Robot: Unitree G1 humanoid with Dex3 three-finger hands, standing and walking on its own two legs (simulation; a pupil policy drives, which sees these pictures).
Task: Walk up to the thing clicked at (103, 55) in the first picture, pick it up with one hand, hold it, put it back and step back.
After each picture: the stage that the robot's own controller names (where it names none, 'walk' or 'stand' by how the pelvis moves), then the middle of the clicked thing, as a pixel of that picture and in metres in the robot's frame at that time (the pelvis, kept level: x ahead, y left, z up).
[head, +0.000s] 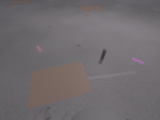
stand; (103, 54) +1.26 -0.29 -0.65
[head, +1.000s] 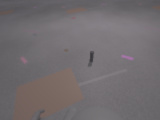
walk; (91, 56) +1.15 +0.05 -0.63
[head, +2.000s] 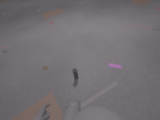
walk; (75, 74) +0.68 +0.27 -0.65
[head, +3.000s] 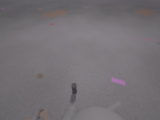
walk; (74, 88) +0.46 +0.20 -0.64
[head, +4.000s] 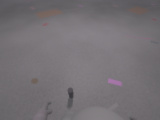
stand; (70, 93) +0.39 +0.20 -0.65
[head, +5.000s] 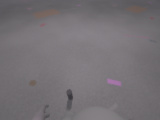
stand; (69, 94) +0.36 +0.22 -0.65
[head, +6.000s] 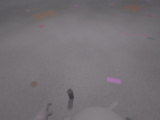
stand; (70, 94) +0.37 +0.22 -0.66
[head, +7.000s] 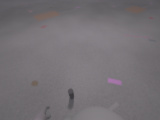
stand; (71, 94) +0.39 +0.21 -0.66
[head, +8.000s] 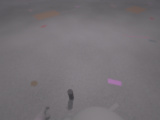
stand; (70, 94) +0.38 +0.21 -0.66
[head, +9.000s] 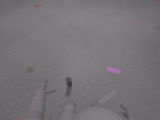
go down; (69, 82) +0.41 +0.20 -0.60
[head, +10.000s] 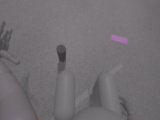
go down; (61, 54) +0.48 +0.21 -0.25
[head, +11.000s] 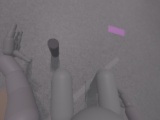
close in; (54, 49) +0.47 +0.22 -0.23
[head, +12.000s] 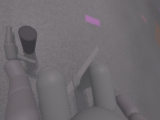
close; (28, 43) +0.47 +0.26 -0.17
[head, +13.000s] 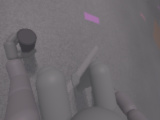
lift; (27, 44) +0.45 +0.26 -0.16
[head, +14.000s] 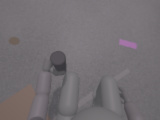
lift; (60, 65) +0.33 +0.21 -0.03
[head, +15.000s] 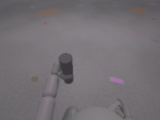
hold; (67, 70) +0.32 +0.15 +0.08
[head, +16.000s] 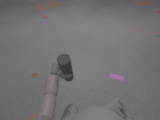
hold; (66, 69) +0.33 +0.16 +0.05
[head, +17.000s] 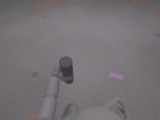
hold; (67, 72) +0.32 +0.15 +0.03
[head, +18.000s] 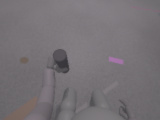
crouch; (62, 63) +0.38 +0.18 -0.01
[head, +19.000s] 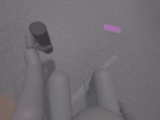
lower; (44, 41) +0.49 +0.23 -0.06
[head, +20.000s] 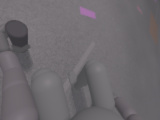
lower; (19, 40) +0.47 +0.26 -0.17
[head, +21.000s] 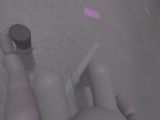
lower; (23, 43) +0.45 +0.27 -0.17
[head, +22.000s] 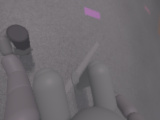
lower; (22, 43) +0.45 +0.27 -0.17
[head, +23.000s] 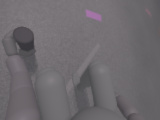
lower; (26, 44) +0.45 +0.26 -0.16
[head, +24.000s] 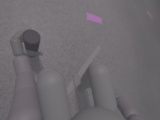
open; (32, 46) +0.45 +0.25 -0.17
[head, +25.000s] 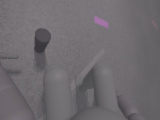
stand; (41, 43) +0.45 +0.25 -0.19
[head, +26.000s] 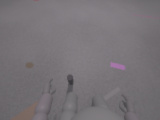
stand; (70, 80) +0.41 +0.18 -0.52
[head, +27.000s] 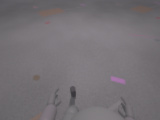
stand; (73, 92) +0.40 +0.17 -0.60
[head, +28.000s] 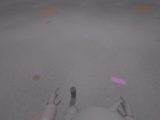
stand; (73, 92) +0.39 +0.16 -0.60
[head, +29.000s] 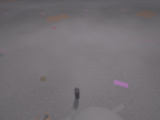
stand; (77, 93) +0.43 +0.15 -0.65
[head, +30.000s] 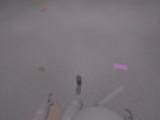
walk; (79, 80) +0.45 +0.12 -0.64
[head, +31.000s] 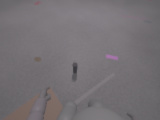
walk; (75, 68) +0.63 +0.16 -0.63
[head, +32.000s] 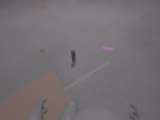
walk; (73, 55) +0.92 +0.30 -0.63
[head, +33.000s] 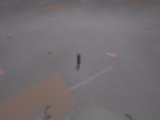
stand; (78, 59) +1.01 +0.21 -0.65
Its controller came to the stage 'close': yes
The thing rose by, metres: 0.69
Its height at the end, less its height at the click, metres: +0.00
